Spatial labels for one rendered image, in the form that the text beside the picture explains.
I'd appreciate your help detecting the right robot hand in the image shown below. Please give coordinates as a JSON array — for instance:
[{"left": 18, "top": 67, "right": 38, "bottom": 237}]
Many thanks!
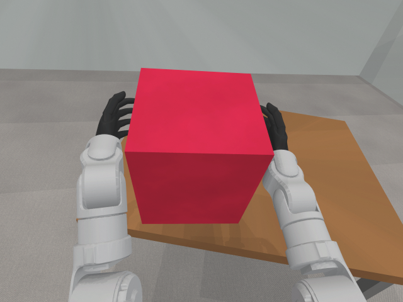
[{"left": 260, "top": 103, "right": 288, "bottom": 151}]

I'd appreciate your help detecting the table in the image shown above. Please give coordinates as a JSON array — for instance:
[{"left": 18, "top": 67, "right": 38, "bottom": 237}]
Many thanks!
[{"left": 76, "top": 110, "right": 403, "bottom": 300}]

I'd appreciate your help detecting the carton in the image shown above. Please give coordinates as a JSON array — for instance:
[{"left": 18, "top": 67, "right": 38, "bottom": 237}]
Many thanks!
[{"left": 125, "top": 68, "right": 274, "bottom": 224}]

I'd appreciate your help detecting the left robot hand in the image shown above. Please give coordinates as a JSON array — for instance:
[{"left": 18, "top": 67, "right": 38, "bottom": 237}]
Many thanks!
[{"left": 96, "top": 91, "right": 135, "bottom": 139}]

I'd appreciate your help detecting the robot right upper arm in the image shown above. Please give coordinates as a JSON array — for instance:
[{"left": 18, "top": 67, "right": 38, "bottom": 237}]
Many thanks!
[{"left": 292, "top": 274, "right": 365, "bottom": 302}]

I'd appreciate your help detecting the robot left upper arm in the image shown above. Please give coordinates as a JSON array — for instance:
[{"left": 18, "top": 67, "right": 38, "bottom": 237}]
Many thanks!
[{"left": 70, "top": 271, "right": 142, "bottom": 302}]

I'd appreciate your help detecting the left robot forearm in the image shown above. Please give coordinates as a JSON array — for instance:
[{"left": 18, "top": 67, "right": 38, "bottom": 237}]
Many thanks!
[{"left": 68, "top": 134, "right": 132, "bottom": 302}]

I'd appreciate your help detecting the right robot forearm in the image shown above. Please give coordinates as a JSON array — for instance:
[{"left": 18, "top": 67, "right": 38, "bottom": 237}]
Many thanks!
[{"left": 263, "top": 150, "right": 366, "bottom": 302}]

